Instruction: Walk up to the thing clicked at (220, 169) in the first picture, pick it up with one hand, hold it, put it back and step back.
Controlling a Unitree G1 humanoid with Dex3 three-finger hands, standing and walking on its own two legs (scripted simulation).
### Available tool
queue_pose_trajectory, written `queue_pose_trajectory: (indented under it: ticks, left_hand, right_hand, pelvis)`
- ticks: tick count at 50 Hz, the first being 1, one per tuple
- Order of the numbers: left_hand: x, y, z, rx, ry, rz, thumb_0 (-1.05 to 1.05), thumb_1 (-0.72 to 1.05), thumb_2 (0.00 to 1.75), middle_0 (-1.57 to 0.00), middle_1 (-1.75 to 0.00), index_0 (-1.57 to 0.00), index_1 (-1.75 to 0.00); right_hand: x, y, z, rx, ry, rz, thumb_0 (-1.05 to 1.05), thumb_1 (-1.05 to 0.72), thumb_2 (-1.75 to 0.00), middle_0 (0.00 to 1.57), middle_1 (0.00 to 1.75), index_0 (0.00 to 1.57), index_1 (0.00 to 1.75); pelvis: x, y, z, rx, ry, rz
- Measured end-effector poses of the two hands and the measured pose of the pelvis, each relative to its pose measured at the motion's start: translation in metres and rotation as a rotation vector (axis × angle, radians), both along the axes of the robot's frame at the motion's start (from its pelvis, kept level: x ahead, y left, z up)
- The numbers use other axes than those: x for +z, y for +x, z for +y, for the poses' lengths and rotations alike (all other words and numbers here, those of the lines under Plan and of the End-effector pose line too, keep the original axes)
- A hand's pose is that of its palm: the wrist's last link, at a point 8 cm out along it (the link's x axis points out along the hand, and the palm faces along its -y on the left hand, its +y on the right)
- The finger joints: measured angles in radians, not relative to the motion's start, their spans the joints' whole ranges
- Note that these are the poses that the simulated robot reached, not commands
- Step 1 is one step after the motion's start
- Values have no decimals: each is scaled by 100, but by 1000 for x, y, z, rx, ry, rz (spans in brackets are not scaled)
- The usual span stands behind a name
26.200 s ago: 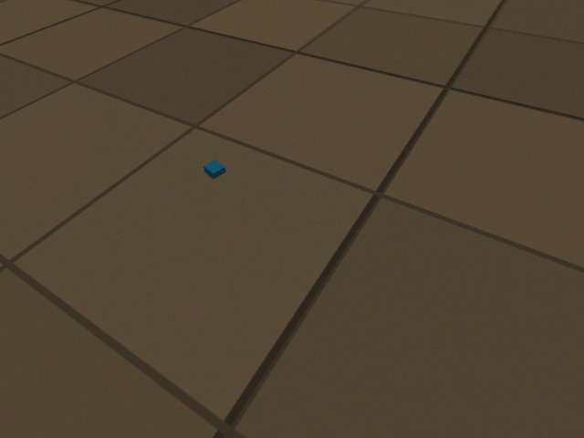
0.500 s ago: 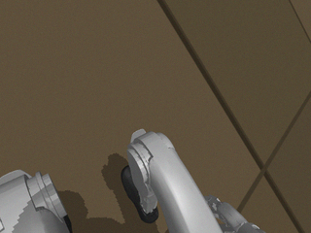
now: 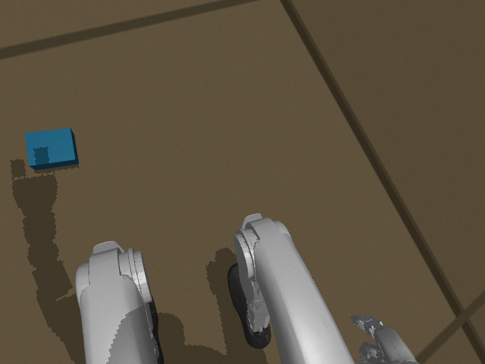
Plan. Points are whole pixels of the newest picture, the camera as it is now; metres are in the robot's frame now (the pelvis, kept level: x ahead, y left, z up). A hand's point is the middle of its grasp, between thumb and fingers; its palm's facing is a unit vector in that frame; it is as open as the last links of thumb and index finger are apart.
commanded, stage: go down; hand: left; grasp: from above
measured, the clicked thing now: (52, 149) +0.56 +0.31 -0.39
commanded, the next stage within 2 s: none
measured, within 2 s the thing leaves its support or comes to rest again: neither
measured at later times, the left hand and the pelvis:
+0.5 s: hand out of the picture +0.52 +0.34 +0.01, palm faces -0.43 -0.06 -0.90, open 13.5 cm; pelvis +0.00 +0.00 +0.06, yaw +3 degrees
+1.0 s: hand out of the picture +0.52 +0.35 +0.05, palm faces -0.44 -0.06 -0.90, open 13.8 cm; pelvis +0.01 +0.00 +0.10, yaw +4 degrees
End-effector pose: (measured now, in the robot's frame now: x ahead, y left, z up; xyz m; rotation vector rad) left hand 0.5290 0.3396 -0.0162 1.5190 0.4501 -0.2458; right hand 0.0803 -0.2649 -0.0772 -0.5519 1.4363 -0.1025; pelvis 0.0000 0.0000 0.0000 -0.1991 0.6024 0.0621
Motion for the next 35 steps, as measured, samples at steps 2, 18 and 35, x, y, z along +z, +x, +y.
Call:
queue_pose_trajectory:
  ticks: [2, 18, 35]
  left_hand:
    - [10, 0, -1, -3, 2, 6, 0, -34, 86, -6, -120, -15, -111]
    - [70, -5, 3, 1, -7, 6, 0, -39, 88, -6, -119, -13, -111]
    - [106, -6, 7, 0, -16, 9, 0, -46, 94, -6, -115, -11, -110]
  right_hand:
    - [4, -4, 2, -14, 7, 1, 0, -90, -89, 21, 30, 21, 30]
    - [32, -41, 12, -104, 34, 43, 0, -91, -89, 21, 30, 21, 30]
    - [64, -22, 7, -107, 17, 12, 0, -91, -89, 21, 30, 21, 30]
  pelvis:
    - [7, 0, 0, 1, 6, 1]
    - [44, 0, -2, 8, 39, 2]
    - [79, 7, -1, 20, 52, 11]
